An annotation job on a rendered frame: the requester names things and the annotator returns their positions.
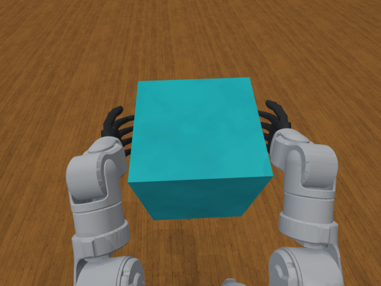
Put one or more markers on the right robot forearm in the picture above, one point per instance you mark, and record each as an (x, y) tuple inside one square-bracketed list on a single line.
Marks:
[(309, 191)]

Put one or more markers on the carton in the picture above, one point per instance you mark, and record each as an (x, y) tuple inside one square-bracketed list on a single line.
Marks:
[(198, 148)]

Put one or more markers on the robot right hand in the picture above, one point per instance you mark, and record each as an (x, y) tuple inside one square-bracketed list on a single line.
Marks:
[(277, 123)]

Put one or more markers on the left robot forearm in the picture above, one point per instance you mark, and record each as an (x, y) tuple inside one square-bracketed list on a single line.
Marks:
[(95, 198)]

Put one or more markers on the right robot upper arm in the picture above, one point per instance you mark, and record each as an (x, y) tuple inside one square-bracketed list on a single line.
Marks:
[(297, 266)]

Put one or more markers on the left robot upper arm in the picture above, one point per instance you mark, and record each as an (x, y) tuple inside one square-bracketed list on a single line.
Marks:
[(114, 271)]

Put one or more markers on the robot left hand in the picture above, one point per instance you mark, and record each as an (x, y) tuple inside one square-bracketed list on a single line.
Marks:
[(111, 127)]

